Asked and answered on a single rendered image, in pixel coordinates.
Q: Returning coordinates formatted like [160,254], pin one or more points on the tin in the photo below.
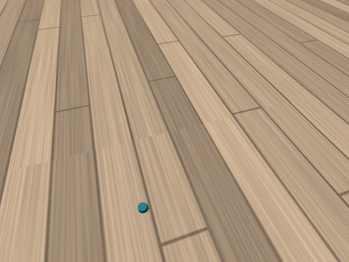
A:
[142,207]

